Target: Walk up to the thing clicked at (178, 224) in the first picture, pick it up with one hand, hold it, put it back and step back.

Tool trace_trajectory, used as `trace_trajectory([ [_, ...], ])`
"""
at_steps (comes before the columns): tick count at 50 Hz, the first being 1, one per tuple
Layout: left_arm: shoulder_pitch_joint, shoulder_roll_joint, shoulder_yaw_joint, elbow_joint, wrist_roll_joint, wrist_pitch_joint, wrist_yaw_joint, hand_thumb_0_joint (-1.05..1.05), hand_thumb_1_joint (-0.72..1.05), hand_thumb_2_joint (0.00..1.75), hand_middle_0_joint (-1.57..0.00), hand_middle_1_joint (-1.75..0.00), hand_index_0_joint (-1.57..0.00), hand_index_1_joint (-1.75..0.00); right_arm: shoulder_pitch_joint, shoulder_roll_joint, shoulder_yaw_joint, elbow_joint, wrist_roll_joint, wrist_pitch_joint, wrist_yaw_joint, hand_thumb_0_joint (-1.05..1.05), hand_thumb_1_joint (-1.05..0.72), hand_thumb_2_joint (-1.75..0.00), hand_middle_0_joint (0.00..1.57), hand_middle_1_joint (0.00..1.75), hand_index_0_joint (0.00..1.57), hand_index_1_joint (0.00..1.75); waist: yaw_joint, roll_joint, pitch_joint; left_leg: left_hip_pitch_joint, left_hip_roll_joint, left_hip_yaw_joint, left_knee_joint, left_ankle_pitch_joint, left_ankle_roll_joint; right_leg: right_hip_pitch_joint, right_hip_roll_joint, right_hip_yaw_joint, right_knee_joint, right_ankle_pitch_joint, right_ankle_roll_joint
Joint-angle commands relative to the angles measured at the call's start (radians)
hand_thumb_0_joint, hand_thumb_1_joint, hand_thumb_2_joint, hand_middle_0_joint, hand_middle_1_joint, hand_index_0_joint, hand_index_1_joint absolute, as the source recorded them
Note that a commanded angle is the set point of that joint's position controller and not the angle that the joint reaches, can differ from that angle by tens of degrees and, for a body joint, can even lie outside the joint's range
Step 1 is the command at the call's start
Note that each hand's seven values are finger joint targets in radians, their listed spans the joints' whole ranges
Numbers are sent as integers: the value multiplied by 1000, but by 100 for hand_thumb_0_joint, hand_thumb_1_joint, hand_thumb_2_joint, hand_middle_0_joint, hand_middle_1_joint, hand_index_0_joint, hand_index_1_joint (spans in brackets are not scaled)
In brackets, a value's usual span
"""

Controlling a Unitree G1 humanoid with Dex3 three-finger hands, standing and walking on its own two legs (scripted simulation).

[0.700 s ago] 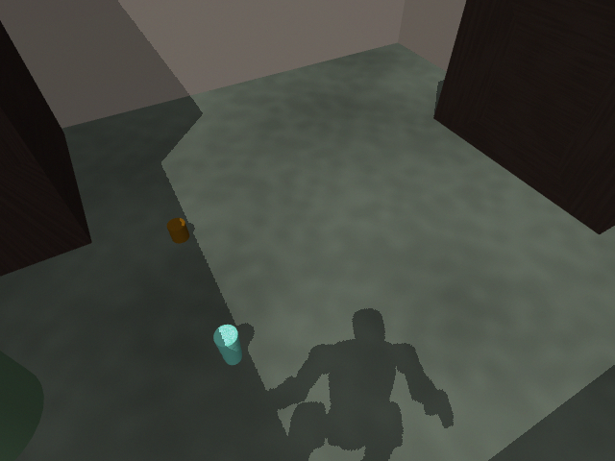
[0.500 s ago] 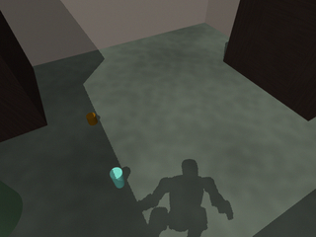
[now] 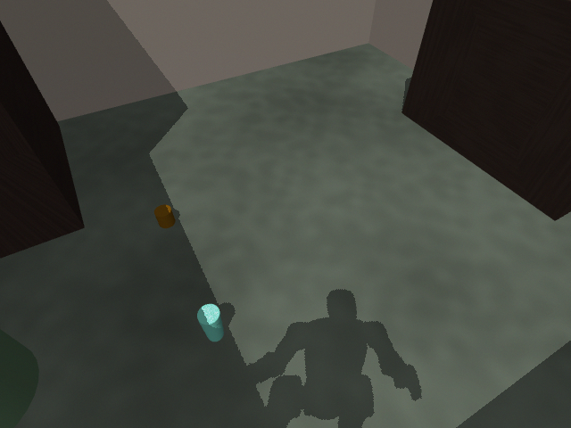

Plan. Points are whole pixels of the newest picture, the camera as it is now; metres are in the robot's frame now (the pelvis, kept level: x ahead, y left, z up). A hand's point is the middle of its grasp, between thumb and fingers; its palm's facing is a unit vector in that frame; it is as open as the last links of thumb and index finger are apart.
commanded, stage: stand
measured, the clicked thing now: (165, 216) +1.14 +0.57 -0.74
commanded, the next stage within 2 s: walk up in 0.42 s
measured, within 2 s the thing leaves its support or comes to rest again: neither
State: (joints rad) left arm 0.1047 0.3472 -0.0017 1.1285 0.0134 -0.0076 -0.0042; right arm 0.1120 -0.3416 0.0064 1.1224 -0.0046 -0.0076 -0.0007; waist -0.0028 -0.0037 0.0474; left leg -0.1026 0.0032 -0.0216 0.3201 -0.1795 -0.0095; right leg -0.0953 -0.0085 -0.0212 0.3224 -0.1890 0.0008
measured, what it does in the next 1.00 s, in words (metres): steps on the spot, turning left: left foot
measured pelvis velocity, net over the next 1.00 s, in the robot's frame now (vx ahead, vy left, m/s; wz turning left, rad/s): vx -0.02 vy -0.03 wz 0.55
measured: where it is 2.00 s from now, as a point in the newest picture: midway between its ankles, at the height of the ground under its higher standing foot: outside the picture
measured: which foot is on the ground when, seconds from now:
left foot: down 0.00-0.60, up 0.62-0.88, down 0.90-1.00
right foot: down 0.00-0.92, up 0.94-1.00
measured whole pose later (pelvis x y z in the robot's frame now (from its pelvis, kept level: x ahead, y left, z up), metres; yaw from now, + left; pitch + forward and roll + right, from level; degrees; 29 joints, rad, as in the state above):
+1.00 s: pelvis -0.02 -0.03 -0.03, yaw +31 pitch -3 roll +2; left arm 0.19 0.43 0.06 0.75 0.03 0.08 -0.05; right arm 0.27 -0.40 -0.07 0.71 -0.03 -0.01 0.00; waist 0.01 -0.11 0.16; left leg -0.36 -0.03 -0.01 0.68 -0.28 0.01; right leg -0.38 -0.08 -0.04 1.07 -0.56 0.00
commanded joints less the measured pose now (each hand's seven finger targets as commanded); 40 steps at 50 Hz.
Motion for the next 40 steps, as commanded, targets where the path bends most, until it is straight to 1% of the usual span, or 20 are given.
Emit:
trace_trajectory([
  [1,-31,208,41,-60,-7,-24,13,0,90,90,-20,-30,-20,-30,-41,-215,-38,-57,-2,-26,-12,0,-90,-90,20,30,20,30,8,12,-59,-11,116,-87,-50,137,30,8,-124,101,-54,128,-32],
  [17,-32,212,41,-61,-5,-26,13,0,90,90,-20,-30,-20,-30,-29,-214,-34,-55,-4,-27,-11,0,-90,-90,20,30,20,30,3,13,-67,-9,119,-87,-53,135,34,21,-132,106,-54,147,-30],
  [20,-24,213,42,-57,-7,-24,13,0,90,90,-20,-30,-20,-30,-31,-214,-36,-55,-4,-26,-11,0,-90,-90,20,30,20,30,8,4,-55,-14,116,-91,-60,115,31,5,-124,99,-59,96,-28],
  [21,-118,292,111,-163,-6,-4,0,0,90,90,-20,-30,-20,-30,50,-285,-79,-129,4,-13,-7,0,-90,-90,20,30,20,30,11,-33,38,-229,95,-226,7,335,76,71,-65,-18,114,43,-27],
  [22,-112,275,116,-184,-5,11,2,0,90,90,-20,-30,-20,-30,76,-293,-87,-136,3,-10,-11,0,-90,-90,20,30,20,30,5,-7,35,-239,125,-272,2,368,97,42,-48,-9,158,-23,-38],
  [23,-80,247,116,-206,-10,16,0,0,90,90,-20,-30,-20,-30,74,-316,-101,-160,0,-11,-12,0,-90,-90,20,30,20,30,15,61,-2,-172,150,-322,14,418,138,-22,-34,-8,206,-61,-34],
  [25,-54,214,125,-249,-6,28,-7,0,90,90,-20,-30,-20,-30,98,-340,-135,-212,-13,-9,-18,0,-90,-90,20,30,20,30,16,164,-89,-142,208,-496,1,382,196,-52,5,30,302,-216,-42],
  [26,0,208,124,-261,-6,29,-12,0,90,90,-20,-30,-20,-30,47,-350,-146,-248,-18,-8,-22,0,-90,-90,20,30,20,30,49,206,-106,-142,221,-530,0,303,203,-65,-2,79,324,-247,-56],
  [27,32,215,126,-270,-2,26,-14,0,90,90,-20,-30,-20,-30,21,-336,-149,-276,-19,-8,-26,0,-90,-90,20,30,20,30,72,174,-125,-133,188,-485,52,282,184,-53,-18,101,269,-221,-76],
  [28,41,222,131,-280,-1,22,-13,0,90,90,-20,-30,-20,-30,20,-294,-137,-299,-20,-6,-24,0,-90,-90,20,30,20,30,86,85,-141,-187,105,-390,142,264,146,13,-52,119,140,-161,-90],
  [29,83,258,146,-285,8,16,-7,0,90,90,-20,-30,-20,-30,16,-233,-121,-327,-13,-6,-18,0,-90,-90,20,30,20,30,117,-26,-158,-334,1,-256,280,164,78,163,-176,203,51,-23,-119],
  [30,20,293,148,-318,21,14,-5,0,90,90,-20,-30,-20,-30,47,-185,-108,-339,-8,-1,-17,0,-90,-90,20,30,20,30,98,-227,-131,-506,-105,-61,474,-207,30,243,-369,295,-28,167,-204],
  [31,-52,306,157,-364,30,15,-12,0,90,90,-20,-30,-20,-30,92,-217,-118,-348,-27,6,-24,0,-90,-90,20,30,20,30,68,-220,-127,-503,-14,-18,647,-336,13,138,-522,340,-12,309,-312],
  [32,-90,274,151,-404,25,13,-16,0,90,90,-20,-30,-20,-30,96,-247,-127,-357,-30,17,-20,0,-90,-90,20,30,20,30,46,-148,-80,-462,24,-33,735,-330,2,52,-524,315,-9,390,-336],
  [33,-108,229,135,-425,20,13,-19,0,90,90,-20,-30,-20,-30,108,-255,-133,-368,-31,25,-7,0,-90,-90,20,30,20,30,27,-83,-36,-439,38,-44,744,-276,-5,27,-428,209,25,461,-286],
  [34,-109,225,129,-427,28,13,-17,0,90,90,-20,-30,-20,-30,124,-232,-129,-380,-29,26,5,0,-90,-90,20,30,20,30,17,-122,-20,-443,41,-29,715,-214,-3,31,-358,118,41,455,-238],
  [35,-93,235,134,-425,37,13,-17,0,90,90,-20,-30,-20,-30,149,-219,-126,-385,-24,25,15,0,-90,-90,20,30,20,30,16,-163,-19,-444,44,-13,648,-152,3,58,-312,59,54,413,-199],
  [36,-61,234,136,-423,40,12,-20,0,90,90,-20,-30,-20,-30,164,-209,-122,-382,-19,22,25,0,-90,-90,20,30,20,30,29,-172,-16,-433,33,21,588,-134,12,84,-277,15,75,391,-183],
  [38,-22,250,140,-447,43,17,-34,0,90,90,-20,-30,-20,-30,173,-198,-124,-399,-20,18,36,0,-90,-90,20,30,20,30,50,-187,-36,-343,16,65,459,-139,23,58,-267,-29,104,288,-176],
  [40,15,267,145,-462,37,24,-45,0,90,90,-20,-30,-20,-30,158,-207,-135,-427,-25,16,33,0,-90,-90,20,30,20,30,64,-187,-14,-298,-4,105,381,-129,28,10,-283,-37,129,230,-168],
])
